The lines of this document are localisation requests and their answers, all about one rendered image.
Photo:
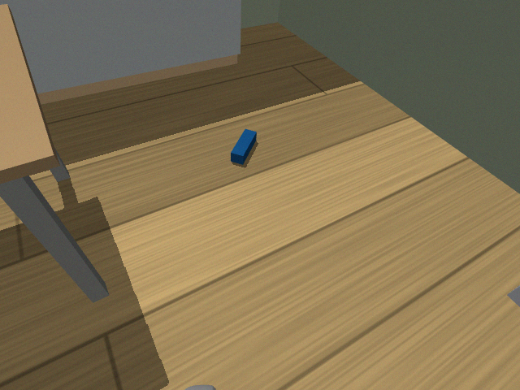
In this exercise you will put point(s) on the carton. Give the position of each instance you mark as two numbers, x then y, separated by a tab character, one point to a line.
242	148

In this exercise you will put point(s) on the table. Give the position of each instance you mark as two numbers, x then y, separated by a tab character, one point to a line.
26	148

